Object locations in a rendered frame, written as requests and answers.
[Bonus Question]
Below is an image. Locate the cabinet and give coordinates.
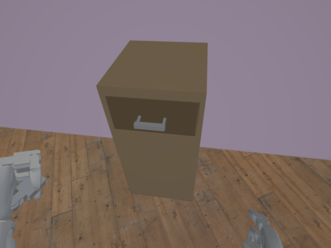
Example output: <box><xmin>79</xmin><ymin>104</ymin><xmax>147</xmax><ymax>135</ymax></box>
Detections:
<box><xmin>96</xmin><ymin>40</ymin><xmax>208</xmax><ymax>202</ymax></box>

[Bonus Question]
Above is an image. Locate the robot left forearm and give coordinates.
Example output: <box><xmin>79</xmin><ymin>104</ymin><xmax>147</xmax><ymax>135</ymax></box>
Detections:
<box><xmin>0</xmin><ymin>219</ymin><xmax>17</xmax><ymax>248</ymax></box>

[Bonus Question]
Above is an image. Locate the drawer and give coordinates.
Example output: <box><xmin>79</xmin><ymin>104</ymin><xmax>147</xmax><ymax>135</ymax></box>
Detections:
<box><xmin>106</xmin><ymin>96</ymin><xmax>199</xmax><ymax>136</ymax></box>

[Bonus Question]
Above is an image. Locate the robot left hand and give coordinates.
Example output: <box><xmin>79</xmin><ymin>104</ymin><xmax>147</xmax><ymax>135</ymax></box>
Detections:
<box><xmin>0</xmin><ymin>150</ymin><xmax>46</xmax><ymax>219</ymax></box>

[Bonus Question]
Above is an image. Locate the robot right hand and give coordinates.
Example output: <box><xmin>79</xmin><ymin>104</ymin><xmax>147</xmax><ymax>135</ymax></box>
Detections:
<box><xmin>244</xmin><ymin>209</ymin><xmax>283</xmax><ymax>248</ymax></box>

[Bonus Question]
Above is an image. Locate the handle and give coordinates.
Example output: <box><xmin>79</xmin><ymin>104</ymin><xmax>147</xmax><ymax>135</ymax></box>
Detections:
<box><xmin>133</xmin><ymin>116</ymin><xmax>166</xmax><ymax>131</ymax></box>

